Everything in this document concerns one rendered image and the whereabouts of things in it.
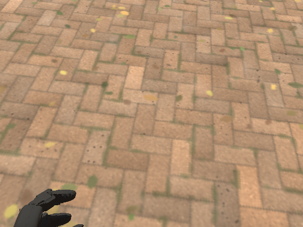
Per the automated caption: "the left robot hand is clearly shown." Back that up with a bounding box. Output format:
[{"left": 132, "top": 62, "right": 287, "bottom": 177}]
[{"left": 13, "top": 188, "right": 84, "bottom": 227}]

